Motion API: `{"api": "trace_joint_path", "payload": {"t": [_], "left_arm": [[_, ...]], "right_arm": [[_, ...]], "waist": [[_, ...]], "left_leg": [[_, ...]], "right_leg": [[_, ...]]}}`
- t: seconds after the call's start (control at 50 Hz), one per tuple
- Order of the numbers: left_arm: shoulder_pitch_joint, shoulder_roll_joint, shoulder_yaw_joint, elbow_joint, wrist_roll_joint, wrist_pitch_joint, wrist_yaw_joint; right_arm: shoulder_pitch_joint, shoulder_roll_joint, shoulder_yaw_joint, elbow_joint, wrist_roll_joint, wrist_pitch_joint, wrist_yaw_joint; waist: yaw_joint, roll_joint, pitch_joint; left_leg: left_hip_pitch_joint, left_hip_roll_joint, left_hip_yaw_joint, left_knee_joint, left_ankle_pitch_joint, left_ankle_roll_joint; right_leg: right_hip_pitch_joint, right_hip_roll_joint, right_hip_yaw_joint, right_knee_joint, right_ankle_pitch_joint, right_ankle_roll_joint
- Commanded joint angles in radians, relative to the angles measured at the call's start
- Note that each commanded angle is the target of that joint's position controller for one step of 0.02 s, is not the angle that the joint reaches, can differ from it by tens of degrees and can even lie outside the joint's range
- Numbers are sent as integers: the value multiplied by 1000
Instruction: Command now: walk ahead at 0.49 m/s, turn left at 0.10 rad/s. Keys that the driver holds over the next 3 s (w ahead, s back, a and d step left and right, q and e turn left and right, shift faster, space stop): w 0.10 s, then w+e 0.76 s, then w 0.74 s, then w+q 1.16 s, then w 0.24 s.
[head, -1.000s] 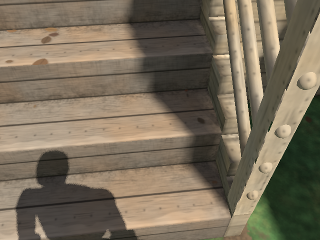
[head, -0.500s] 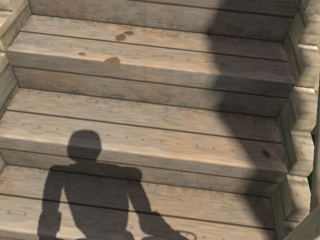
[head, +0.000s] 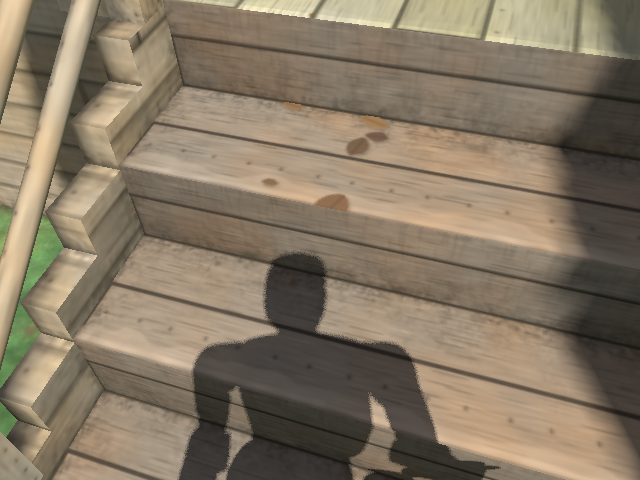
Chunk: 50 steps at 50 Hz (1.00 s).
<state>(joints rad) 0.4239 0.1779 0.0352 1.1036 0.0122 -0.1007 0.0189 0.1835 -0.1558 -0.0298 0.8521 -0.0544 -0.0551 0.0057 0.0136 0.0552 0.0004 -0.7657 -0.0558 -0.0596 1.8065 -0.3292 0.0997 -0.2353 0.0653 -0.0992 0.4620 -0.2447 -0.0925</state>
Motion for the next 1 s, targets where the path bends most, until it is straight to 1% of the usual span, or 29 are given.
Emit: {"api": "trace_joint_path", "payload": {"t": [0.02,0.08,0.16,0.22,0.28,0.3,0.32,0.34,0.36,0.38,0.4,0.42,0.46,0.48,0.52,0.56,0.6,0.72,0.78,0.8,0.82,0.84,0.86,0.88,0.92,0.94,0.96,0.98,1.0], "left_arm": [[3,51,-18,-9,4,-30,-11],[88,80,-19,0,0,-30,9],[277,100,-9,51,7,-23,43],[277,66,-8,33,13,28,58],[164,72,-5,-19,-16,44,60],[128,104,-6,-55,-11,29,40],[102,216,20,-86,-11,4,9],[31,315,54,-109,-48,-24,-19],[-35,280,65,-160,-81,-65,-53],[-74,149,58,-257,-69,-65,-76],[-49,110,67,-268,6,-55,-73],[-66,-1,53,-314,30,-28,-63],[-155,-67,27,-401,64,12,-12],[-135,-109,9,-408,46,26,3],[-134,-156,-21,-446,28,40,2],[-174,-152,-24,-461,3,49,9],[-286,-117,-15,-487,0,73,25],[-539,-91,-21,-591,28,91,33],[-647,-110,-38,-662,19,126,-3],[-645,-119,-56,-683,-3,139,-20],[-637,-104,-48,-648,10,150,-17],[-612,-102,-44,-625,-1,149,-16],[-585,-107,-53,-610,-35,144,-10],[-433,-92,-39,-553,-30,140,5],[-156,34,7,-494,-6,116,-8],[-144,136,41,-484,13,131,-6],[-161,216,85,-513,-3,157,-3],[-256,204,85,-518,3,148,-7],[-258,161,79,-478,4,119,-6]], "right_arm": [[-126,38,40,-151,-12,14,5],[-204,35,53,-218,-4,27,-12],[-413,64,79,-343,0,23,-31],[-610,102,115,-496,-13,9,8],[-541,174,153,-527,15,27,12],[-349,119,121,-441,42,24,0],[-116,18,74,-371,52,28,-16],[88,-58,30,-327,44,32,-30],[175,-129,-7,-288,27,16,-51],[245,-297,-60,-245,-17,17,-63],[98,-269,-69,-247,15,40,-55],[-39,-197,-55,-209,23,50,-39],[-101,-34,-17,-99,21,27,-31],[-74,52,6,-22,7,10,-24],[38,61,5,66,4,-36,-6],[69,65,7,110,8,-62,-10],[130,-18,-1,120,-12,-82,-12],[282,-80,-9,162,12,-101,-3],[359,-96,-17,177,22,-88,-40],[361,-183,-42,160,28,-90,-55],[398,-157,-46,170,27,-83,-62],[363,-132,-37,148,53,-81,-73],[315,-166,-36,123,82,-78,-78],[349,-210,-42,110,85,-79,-74],[342,-290,-68,49,112,-105,-24],[281,-249,-63,-50,93,-113,10],[148,-211,-76,-136,66,-120,52],[125,-111,-71,-164,30,-114,57],[31,-70,-60,-227,18,-89,30]], "waist": [[-35,-55,92],[-5,-150,18],[79,-104,96],[121,-61,126],[76,-99,24],[-10,-135,-130],[-98,-215,-300],[-234,-303,-458],[-270,-170,-530],[-257,237,-605],[-169,211,-604],[-44,101,-389],[35,-53,-18],[86,-64,21],[95,-30,44],[97,-25,81],[48,-8,60],[5,-78,74],[-12,21,57],[-16,87,32],[-43,115,-4],[-47,70,-4],[2,53,-32],[47,134,-141],[129,210,-371],[124,63,-393],[139,-172,-416],[77,-142,-428],[46,-57,-305]], "left_leg": [[-269,52,51,61,23,-12],[-390,91,113,162,-61,-35],[-873,169,53,318,-273,-20],[-835,203,82,56,-312,-28],[-120,153,186,-445,-162,-12],[228,43,251,-488,-133,0],[431,-8,229,-534,-76,10],[570,-16,197,-671,-29,19],[788,132,-86,-847,-39,64],[891,452,-703,-1279,-8,171],[755,458,-912,-1433,-229,161],[553,459,-771,-1458,-543,130],[273,399,-458,-1357,-471,66],[219,369,-314,-1338,-307,29],[299,354,-123,-1388,-44,-11],[303,346,16,-1414,130,-45],[359,384,74,-1494,176,-7],[583,341,209,-1598,92,-31],[647,306,248,-1655,149,-4],[677,342,267,-1785,210,25],[799,347,270,-1770,260,60],[818,343,348,-1746,573,50],[735,324,400,-1653,1247,53],[794,379,374,-1459,1824,84],[812,390,301,-1036,1722,66],[458,260,234,-737,1298,2],[168,5,116,-194,273,-63],[38,29,-78,229,270,-75],[-42,65,-84,279,333,-67]], "right_leg": [[-74,-259,258,-264,10,-139],[78,-298,284,-285,218,-181],[431,-376,422,-304,-40,-210],[373,-314,401,-413,-25,-164],[87,-263,241,-585,555,-162],[45,-241,146,-436,1217,-166],[120,-265,158,-221,1601,-141],[212,-281,155,45,1783,-107],[-20,-202,180,354,1491,-50],[-281,33,201,857,402,-5],[-373,45,384,1333,147,5],[-498,-23,344,1454,195,8],[-672,-61,202,1575,225,-13],[-698,-59,218,1637,217,-19],[-841,-62,247,1699,168,-50],[-906,-53,282,1620,177,-39],[-985,0,161,1758,169,-25],[-1206,-16,131,1763,46,-56],[-1130,-65,17,1459,15,-36],[-1036,-122,-64,1289,-101,-38],[-1009,-139,-85,1248,-151,-47],[-895,-132,-131,1093,-193,-71],[-613,-56,-202,870,-270,-92],[-446,18,-239,893,-308,-109],[-75,80,-13,510,-274,-144],[96,-70,440,309,-457,-222],[142,-256,1063,-135,-799,-283],[94,-328,1117,-209,-758,-244],[0,-308,972,-149,-681,-173]]}}
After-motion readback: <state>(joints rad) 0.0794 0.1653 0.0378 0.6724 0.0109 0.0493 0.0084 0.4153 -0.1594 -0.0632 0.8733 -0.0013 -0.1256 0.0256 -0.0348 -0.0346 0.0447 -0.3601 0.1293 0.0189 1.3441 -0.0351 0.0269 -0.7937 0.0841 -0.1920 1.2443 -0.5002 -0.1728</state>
